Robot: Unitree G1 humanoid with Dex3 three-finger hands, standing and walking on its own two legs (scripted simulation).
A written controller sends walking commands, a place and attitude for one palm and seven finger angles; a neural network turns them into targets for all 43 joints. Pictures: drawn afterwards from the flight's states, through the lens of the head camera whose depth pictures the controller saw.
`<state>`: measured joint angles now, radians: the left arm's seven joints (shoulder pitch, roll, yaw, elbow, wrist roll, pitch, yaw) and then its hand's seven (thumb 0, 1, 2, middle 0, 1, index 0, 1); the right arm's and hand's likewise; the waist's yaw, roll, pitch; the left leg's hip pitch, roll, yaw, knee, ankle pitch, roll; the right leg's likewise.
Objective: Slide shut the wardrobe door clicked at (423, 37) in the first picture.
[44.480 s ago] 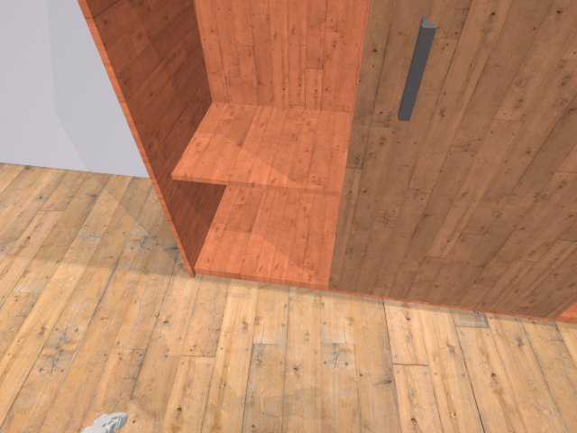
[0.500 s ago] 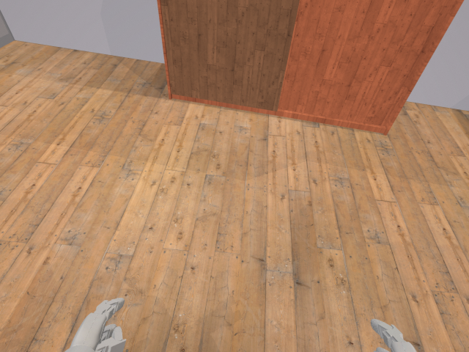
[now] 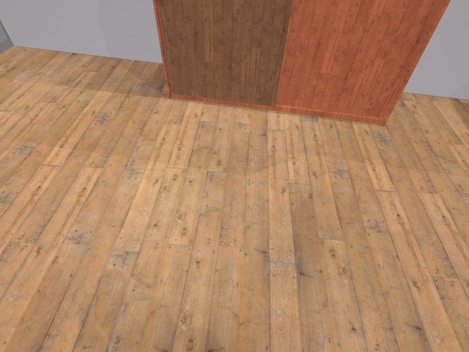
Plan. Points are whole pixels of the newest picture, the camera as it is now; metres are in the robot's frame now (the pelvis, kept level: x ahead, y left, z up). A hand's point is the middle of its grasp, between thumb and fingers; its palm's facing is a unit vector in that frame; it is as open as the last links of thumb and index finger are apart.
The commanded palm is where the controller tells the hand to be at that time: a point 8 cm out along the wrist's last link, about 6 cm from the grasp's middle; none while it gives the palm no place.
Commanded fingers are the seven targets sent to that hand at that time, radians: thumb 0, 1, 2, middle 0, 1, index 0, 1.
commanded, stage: let the arm hang, fingers relaxed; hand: right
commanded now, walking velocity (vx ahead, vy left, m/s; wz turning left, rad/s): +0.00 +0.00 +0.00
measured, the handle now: out of the picture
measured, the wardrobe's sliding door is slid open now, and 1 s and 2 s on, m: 0.00 0.00 0.00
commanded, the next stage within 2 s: look to check the result in 0.40 s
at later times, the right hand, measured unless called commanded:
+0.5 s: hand out of the picture -0.01 -0.17 -0.18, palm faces +0.03 +0.99 -0.16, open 7.3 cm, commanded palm none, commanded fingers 0.00 -0.90 -0.90 0.20 0.30 0.20 0.30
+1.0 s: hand out of the picture +0.09 -0.19 -0.17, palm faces +0.02 +0.98 -0.20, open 7.3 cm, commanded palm none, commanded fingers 0.00 -0.90 -0.90 0.20 0.30 0.20 0.30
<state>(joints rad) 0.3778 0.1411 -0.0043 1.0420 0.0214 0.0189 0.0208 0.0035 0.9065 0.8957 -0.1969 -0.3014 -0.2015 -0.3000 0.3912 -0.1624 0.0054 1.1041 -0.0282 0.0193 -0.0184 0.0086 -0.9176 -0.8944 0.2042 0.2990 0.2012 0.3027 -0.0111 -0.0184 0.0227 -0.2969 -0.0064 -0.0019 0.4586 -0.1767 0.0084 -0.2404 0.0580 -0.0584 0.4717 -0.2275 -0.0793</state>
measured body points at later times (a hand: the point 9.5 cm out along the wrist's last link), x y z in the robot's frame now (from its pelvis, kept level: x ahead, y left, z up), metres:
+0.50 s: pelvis +0.02 -0.01 +0.00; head +0.03 -0.01 +0.45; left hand +0.01 +0.22 -0.15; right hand -0.01 -0.22 -0.16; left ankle +0.08 +0.12 -0.74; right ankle +0.04 -0.07 -0.74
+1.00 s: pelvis +0.06 -0.01 +0.01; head +0.06 -0.02 +0.46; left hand +0.09 +0.22 -0.15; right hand +0.09 -0.25 -0.15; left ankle +0.08 +0.12 -0.74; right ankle +0.04 -0.07 -0.74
